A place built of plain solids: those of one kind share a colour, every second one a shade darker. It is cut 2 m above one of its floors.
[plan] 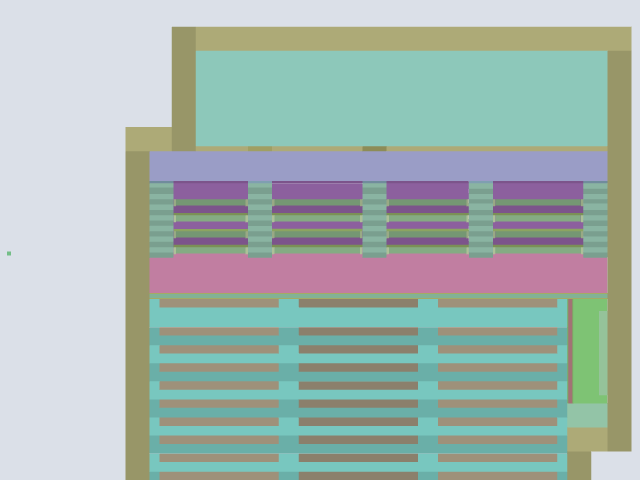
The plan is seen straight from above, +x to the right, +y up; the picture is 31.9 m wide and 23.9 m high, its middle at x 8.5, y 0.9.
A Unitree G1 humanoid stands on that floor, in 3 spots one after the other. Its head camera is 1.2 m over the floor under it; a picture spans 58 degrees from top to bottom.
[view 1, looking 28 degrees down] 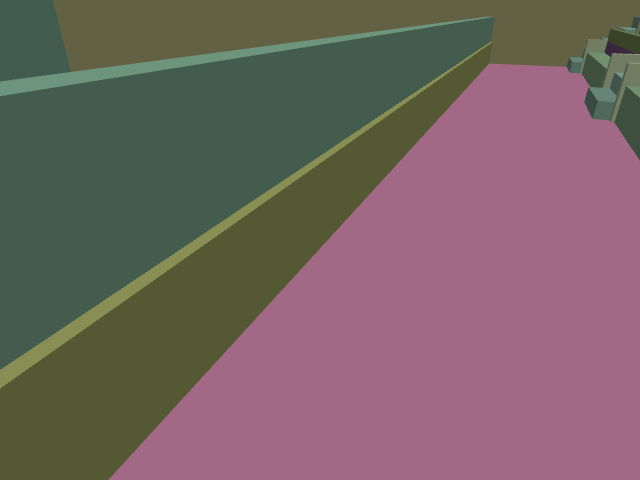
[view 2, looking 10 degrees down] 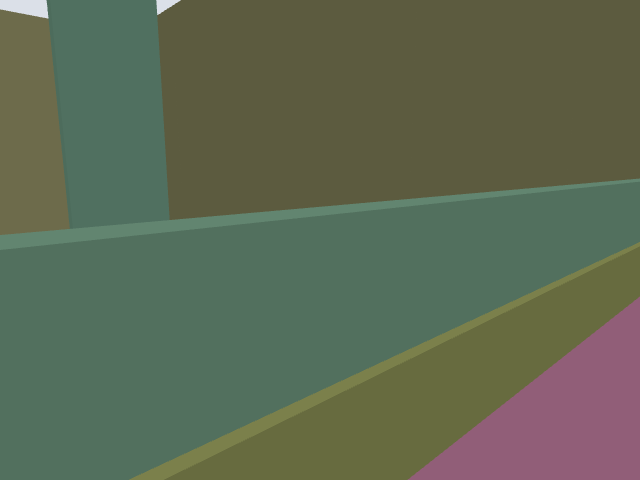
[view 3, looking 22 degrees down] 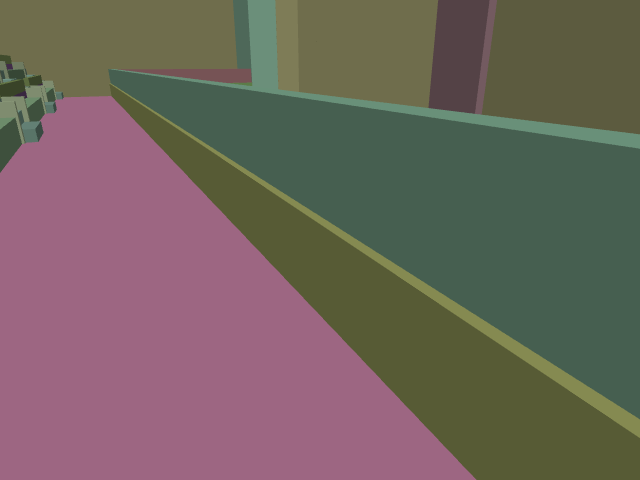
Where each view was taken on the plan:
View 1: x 12.49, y -0.86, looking -156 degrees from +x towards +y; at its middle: parapet_front_plaster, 2.44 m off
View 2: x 6.79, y -0.86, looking -132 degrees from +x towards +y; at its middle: rail_front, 1.27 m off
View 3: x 1.89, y -0.86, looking -27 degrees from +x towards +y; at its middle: parapet_front_plaster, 2.08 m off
